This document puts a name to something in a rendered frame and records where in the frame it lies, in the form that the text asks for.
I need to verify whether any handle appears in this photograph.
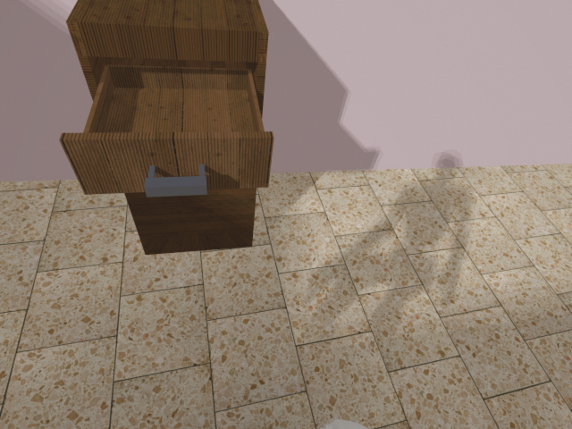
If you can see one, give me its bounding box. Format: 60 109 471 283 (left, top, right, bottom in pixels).
144 164 207 198

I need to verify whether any drawer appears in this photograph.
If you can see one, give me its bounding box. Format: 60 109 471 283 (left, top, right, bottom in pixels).
59 64 274 195

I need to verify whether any cabinet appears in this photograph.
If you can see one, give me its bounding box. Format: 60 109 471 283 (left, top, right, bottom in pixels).
66 0 269 255

